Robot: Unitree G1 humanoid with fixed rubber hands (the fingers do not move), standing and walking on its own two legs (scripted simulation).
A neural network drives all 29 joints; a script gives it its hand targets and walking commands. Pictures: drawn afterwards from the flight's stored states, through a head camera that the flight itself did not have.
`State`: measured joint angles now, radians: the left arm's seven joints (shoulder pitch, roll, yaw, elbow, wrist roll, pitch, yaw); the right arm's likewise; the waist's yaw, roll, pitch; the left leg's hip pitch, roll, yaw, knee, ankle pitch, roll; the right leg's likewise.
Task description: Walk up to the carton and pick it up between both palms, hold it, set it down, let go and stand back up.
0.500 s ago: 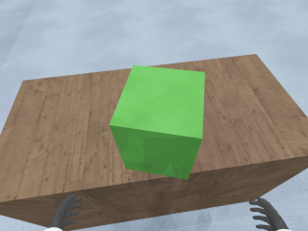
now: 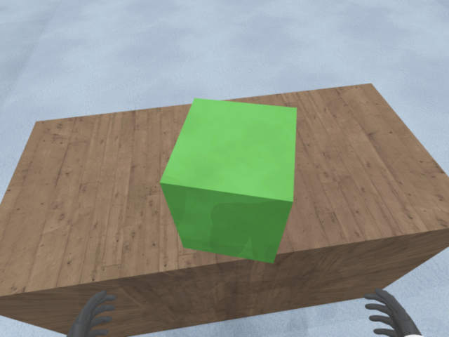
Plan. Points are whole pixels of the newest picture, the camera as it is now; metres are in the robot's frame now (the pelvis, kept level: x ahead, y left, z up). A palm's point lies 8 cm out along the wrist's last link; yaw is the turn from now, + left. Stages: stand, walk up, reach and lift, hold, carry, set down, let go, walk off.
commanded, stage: stand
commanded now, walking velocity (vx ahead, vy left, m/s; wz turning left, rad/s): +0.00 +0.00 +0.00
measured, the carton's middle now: (235, 183) +0.40 -0.01 +0.01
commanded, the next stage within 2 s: none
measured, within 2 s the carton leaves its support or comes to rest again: neither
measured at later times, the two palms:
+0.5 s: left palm out of the picture +0.13 +0.28 -0.08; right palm out of the picture +0.12 -0.29 -0.08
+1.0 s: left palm out of the picture +0.11 +0.29 -0.08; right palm out of the picture +0.10 -0.29 -0.09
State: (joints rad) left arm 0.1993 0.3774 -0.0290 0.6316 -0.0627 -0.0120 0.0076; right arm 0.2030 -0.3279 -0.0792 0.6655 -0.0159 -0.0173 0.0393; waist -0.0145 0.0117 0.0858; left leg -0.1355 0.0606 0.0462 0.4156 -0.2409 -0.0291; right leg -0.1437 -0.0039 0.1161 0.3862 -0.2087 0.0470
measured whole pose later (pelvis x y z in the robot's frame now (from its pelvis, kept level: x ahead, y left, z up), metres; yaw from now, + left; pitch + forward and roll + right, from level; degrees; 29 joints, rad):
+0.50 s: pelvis -0.01 +0.00 +0.00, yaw +0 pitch -3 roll +0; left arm 0.20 0.38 -0.03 0.68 -0.06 -0.01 0.01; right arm 0.20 -0.33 -0.08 0.69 -0.02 -0.02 0.03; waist -0.01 0.01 0.08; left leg -0.14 0.06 0.05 0.42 -0.23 -0.03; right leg -0.14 0.00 0.12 0.39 -0.20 0.05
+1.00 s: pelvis -0.02 +0.00 +0.00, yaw +0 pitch -3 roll +0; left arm 0.20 0.38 -0.03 0.74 -0.06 -0.01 0.01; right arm 0.20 -0.33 -0.08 0.74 -0.02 -0.02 0.03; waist -0.01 0.01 0.08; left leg -0.14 0.06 0.05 0.42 -0.22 -0.03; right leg -0.14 0.00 0.12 0.39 -0.19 0.05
